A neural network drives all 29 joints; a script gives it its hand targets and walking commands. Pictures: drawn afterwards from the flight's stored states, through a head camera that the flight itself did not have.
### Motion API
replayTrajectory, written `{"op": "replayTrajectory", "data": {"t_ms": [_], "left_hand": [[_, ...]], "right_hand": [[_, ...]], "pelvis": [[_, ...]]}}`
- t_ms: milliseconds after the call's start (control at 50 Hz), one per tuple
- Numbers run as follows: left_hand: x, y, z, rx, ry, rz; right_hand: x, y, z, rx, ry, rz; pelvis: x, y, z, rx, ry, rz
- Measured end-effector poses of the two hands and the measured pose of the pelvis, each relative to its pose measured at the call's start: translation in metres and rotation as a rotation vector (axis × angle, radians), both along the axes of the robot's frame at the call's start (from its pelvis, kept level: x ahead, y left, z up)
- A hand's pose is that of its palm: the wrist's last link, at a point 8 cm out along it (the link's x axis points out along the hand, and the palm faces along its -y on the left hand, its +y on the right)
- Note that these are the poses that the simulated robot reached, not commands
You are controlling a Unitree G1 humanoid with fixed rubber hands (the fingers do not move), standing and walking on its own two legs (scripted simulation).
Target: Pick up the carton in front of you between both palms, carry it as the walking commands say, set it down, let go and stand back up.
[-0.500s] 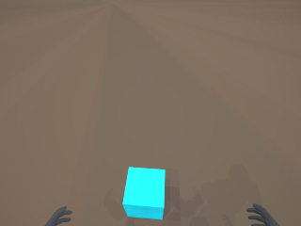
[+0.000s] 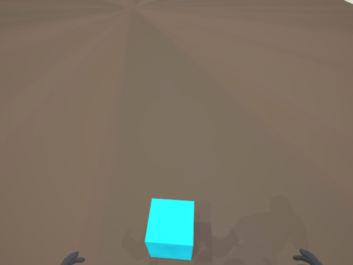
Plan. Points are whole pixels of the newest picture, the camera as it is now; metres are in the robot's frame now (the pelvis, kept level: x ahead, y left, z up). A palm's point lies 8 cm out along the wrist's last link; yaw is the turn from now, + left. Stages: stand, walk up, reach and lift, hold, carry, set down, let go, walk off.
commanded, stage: stand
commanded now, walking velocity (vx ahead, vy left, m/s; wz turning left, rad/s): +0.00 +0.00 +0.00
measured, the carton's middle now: (171, 229) +0.43 +0.06 -0.65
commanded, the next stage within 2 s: none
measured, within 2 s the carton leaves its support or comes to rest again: neither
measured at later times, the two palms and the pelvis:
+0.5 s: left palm out of the picture +0.08 +0.30 -0.10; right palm out of the picture +0.08 -0.30 -0.10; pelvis -0.02 +0.00 +0.01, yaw +0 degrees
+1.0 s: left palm out of the picture +0.06 +0.31 -0.10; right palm out of the picture +0.07 -0.31 -0.10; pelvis -0.03 +0.00 +0.01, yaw +0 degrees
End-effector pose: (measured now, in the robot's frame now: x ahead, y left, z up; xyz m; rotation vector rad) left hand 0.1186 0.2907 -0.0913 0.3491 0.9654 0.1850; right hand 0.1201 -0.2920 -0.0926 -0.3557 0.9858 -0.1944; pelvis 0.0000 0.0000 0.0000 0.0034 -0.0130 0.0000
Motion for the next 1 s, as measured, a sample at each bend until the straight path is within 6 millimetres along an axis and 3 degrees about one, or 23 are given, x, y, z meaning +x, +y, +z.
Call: {"op": "replayTrajectory", "data": {"t_ms": [500, 1000], "left_hand": [[-0.041, 0.011, -0.004, 0.01, 0.085, 0.027], [-0.058, 0.02, -0.007, 0.016, 0.136, 0.041]], "right_hand": [[-0.038, -0.009, -0.003, -0.008, 0.08, -0.019], [-0.055, -0.013, -0.003, -0.017, 0.122, -0.032]], "pelvis": [[-0.02, 0.0, 0.005, -0.003, -0.022, 0.002], [-0.029, 0.002, 0.007, -0.005, -0.029, 0.004]]}}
